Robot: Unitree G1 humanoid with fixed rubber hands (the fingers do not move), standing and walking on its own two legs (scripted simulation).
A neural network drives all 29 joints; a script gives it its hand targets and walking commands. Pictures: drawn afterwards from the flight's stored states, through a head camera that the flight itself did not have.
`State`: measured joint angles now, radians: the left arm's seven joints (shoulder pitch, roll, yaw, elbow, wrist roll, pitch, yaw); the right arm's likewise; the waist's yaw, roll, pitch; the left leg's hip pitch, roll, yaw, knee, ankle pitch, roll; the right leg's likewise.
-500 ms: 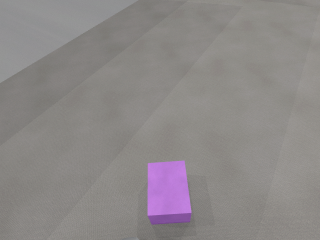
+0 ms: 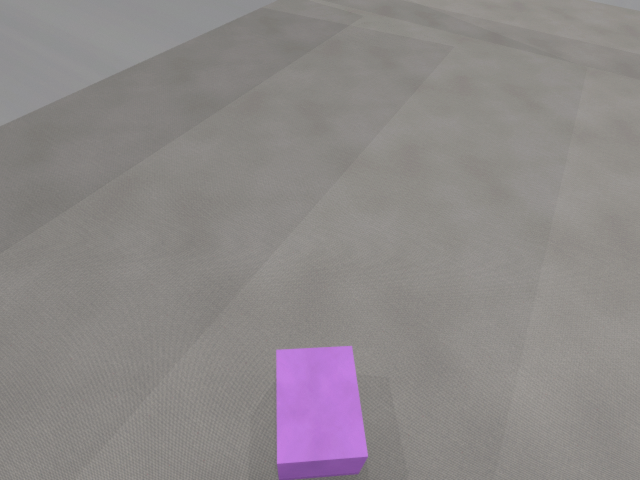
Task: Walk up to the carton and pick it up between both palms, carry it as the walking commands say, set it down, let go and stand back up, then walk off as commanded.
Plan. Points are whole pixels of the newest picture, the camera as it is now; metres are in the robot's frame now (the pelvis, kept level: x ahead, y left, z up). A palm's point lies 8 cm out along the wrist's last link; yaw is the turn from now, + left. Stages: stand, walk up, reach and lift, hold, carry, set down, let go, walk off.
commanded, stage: walk up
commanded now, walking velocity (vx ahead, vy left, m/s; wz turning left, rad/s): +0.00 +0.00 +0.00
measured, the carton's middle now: (316, 411) +0.44 -0.01 -0.68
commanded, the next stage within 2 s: stand in 1.26 s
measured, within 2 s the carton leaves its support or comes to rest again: neither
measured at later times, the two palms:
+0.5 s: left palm out of the picture -0.03 +0.19 -0.15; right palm out of the picture +0.03 -0.25 -0.14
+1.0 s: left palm out of the picture -0.02 +0.20 -0.15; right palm out of the picture +0.03 -0.25 -0.15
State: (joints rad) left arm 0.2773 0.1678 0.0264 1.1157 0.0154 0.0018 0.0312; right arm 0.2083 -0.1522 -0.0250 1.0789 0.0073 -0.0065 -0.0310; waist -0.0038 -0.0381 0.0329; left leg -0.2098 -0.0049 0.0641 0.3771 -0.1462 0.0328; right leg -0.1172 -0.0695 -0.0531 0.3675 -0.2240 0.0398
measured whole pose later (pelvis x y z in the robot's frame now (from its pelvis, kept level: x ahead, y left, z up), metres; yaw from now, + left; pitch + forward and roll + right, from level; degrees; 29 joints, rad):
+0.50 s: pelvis +0.00 -0.02 +0.00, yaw +1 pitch -1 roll +0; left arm 0.35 0.12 0.01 1.10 0.01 0.00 0.05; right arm 0.24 -0.15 -0.03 1.09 -0.01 0.00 -0.03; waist 0.01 0.00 0.04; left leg -0.22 0.02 0.03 0.40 -0.16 0.00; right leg -0.11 -0.05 -0.09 0.39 -0.25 0.02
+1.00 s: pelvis +0.01 -0.03 +0.00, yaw +3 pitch +0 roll +0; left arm 0.34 0.15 0.03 1.06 0.02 0.00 0.05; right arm 0.27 -0.15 -0.04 1.06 -0.01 0.00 -0.03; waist 0.00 0.00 0.04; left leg -0.25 0.02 0.01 0.44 -0.18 -0.01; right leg -0.13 -0.05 -0.11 0.42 -0.28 0.02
